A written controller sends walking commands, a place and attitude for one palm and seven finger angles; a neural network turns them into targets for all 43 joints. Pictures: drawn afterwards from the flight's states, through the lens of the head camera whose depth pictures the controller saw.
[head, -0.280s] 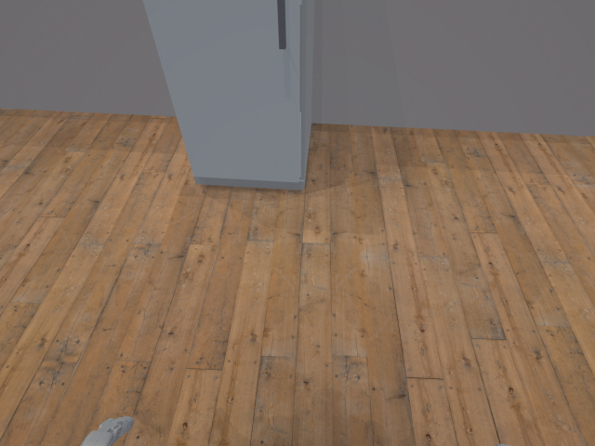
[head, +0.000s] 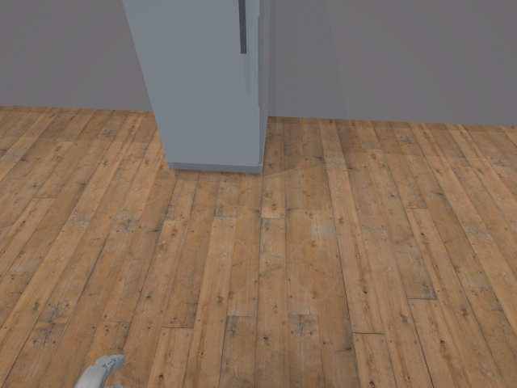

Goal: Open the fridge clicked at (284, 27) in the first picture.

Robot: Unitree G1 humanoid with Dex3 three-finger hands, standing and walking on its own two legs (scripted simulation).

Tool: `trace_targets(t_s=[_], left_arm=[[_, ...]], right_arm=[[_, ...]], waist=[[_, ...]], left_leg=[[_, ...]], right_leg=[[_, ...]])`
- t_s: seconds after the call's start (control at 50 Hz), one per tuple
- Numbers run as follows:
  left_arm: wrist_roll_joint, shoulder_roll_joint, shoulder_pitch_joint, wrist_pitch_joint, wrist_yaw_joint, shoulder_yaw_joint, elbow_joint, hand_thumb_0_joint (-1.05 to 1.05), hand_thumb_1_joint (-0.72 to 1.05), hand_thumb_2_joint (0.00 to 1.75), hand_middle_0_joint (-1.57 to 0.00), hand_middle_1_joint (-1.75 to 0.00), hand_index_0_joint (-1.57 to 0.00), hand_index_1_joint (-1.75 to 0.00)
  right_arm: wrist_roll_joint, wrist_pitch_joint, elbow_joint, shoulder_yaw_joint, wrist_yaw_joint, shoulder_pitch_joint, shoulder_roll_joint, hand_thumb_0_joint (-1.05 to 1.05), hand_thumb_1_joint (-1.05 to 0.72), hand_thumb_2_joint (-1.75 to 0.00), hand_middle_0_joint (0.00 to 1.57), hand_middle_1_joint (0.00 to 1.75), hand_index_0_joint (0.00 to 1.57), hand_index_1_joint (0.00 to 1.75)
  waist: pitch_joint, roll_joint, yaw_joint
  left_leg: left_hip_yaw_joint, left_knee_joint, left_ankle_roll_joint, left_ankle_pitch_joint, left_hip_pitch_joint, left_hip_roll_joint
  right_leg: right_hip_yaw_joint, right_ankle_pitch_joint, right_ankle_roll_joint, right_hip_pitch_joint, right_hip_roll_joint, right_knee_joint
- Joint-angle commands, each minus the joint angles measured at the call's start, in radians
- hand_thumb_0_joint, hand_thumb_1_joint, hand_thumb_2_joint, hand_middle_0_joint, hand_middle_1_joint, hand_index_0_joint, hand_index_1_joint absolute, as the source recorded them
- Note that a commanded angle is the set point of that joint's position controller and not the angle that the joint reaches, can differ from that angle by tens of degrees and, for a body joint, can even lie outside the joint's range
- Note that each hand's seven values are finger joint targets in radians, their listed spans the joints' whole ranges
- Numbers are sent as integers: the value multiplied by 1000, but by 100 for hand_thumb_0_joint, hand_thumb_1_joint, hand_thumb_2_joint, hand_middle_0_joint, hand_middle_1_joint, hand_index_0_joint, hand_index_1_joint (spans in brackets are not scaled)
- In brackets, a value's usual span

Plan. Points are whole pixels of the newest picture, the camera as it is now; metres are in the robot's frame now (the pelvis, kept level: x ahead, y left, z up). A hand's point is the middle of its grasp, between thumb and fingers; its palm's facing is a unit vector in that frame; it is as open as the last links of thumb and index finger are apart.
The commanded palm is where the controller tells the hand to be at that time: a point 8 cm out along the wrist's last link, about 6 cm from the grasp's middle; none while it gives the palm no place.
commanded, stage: stand and wait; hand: right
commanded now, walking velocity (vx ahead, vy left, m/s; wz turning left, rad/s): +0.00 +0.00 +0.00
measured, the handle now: (242, 0) +1.31 +0.12 +0.14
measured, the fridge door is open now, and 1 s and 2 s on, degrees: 0 0 0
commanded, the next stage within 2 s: look at it before walking up in 0.66 s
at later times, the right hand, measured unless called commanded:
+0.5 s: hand out of the picture +0.04 -0.23 -0.15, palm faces -0.03 +0.94 -0.34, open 7.4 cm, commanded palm none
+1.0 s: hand out of the picture +0.05 -0.22 -0.15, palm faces -0.04 +0.94 -0.33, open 7.4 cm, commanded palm none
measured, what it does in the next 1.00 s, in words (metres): stands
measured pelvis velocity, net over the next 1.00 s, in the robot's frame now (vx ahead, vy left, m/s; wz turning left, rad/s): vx -0.02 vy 0.03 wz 0.01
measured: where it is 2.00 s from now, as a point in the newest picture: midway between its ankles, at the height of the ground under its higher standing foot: outside the picture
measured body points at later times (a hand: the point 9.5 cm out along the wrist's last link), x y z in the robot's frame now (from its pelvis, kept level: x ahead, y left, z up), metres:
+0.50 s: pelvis -0.03 +0.02 +0.01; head -0.03 +0.02 +0.45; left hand +0.04 +0.32 -0.13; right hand +0.04 -0.28 -0.13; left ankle -0.01 +0.15 -0.74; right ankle -0.02 -0.09 -0.74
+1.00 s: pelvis -0.02 +0.03 +0.01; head -0.02 +0.02 +0.46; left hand +0.05 +0.32 -0.13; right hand +0.05 -0.27 -0.13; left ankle -0.01 +0.15 -0.74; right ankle -0.02 -0.09 -0.74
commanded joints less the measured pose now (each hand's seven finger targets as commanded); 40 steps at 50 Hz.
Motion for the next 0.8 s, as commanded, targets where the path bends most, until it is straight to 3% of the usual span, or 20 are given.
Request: trace_targets(t_s=[0.0, 0.24, 0.44, 0.62, 0.78], left_arm=[[-8, 225, -46, -19, 18, 50, -60, 0, 90, 90, -20, -30, -20, -30], [-11, 228, -29, -15, 13, 43, 1, 0, 90, 90, -20, -30, -20, -30], [-11, 229, -3, -13, 10, 40, 43, 0, 90, 90, -20, -30, -20, -30], [-10, 227, 10, -13, 8, 39, 56, 0, 90, 90, -20, -30, -20, -30], [-10, 224, 8, -16, 10, 39, 59, 0, 90, 90, -20, -30, -20, -30]], right_arm=[[-6, -30, -62, -55, -10, -45, -206, 0, -90, -90, 20, 30, 20, 30], [-3, -35, -6, -49, -6, -33, -210, 0, -90, -90, 20, 30, 20, 30], [-4, -38, 25, -49, -5, -30, -213, 0, -90, -90, 20, 30, 20, 30], [-5, -38, 30, -50, -4, -32, -212, 0, -90, -90, 20, 30, 20, 30], [-5, -41, 32, -50, -4, -33, -208, 0, -90, -90, 20, 30, 20, 30]], waist=[[-81, -24, 12], [-38, -21, 12], [-17, -9, 13], [-7, -10, 12], [-26, -12, 13]], left_leg=[[-46, -52, 66, 238, 27, 65], [-80, -120, 69, 120, 6, 71], [-102, -153, 73, 32, -18, 72], [-112, -163, 73, -9, -37, 69], [-108, -157, 74, 54, -32, 70]], right_leg=[[102, 308, -11, 19, -143, -96], [114, 133, -4, -4, -144, -149], [119, 67, 4, -22, -143, -170], [123, 33, 6, -38, -144, -177], [116, 96, 8, -14, -148, -166]])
